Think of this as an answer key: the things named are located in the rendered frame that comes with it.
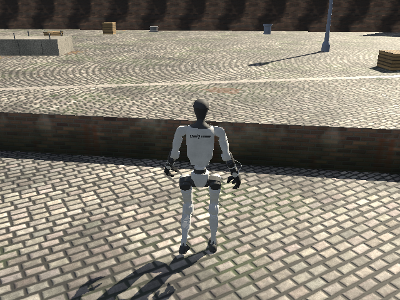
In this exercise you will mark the robot head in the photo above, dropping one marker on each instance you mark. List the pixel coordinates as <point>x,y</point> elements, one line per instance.
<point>201,107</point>

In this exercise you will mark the robot torso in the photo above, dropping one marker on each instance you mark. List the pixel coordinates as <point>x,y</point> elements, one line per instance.
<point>200,146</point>

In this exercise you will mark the right robot hand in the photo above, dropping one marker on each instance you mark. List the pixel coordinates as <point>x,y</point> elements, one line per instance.
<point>236,180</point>

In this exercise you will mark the left robot upper arm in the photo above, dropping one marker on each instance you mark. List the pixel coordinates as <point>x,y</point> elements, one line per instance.
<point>176,144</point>

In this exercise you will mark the robot left forearm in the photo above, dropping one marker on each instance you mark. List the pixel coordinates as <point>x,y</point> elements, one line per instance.
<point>170,161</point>

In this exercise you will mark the left robot hand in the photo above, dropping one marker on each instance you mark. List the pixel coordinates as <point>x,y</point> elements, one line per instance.
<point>168,173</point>

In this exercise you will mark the right robot upper arm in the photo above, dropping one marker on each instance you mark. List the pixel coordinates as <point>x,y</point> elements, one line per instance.
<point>223,142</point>

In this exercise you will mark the robot right forearm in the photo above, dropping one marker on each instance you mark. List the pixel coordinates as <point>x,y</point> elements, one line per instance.
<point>232,166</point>

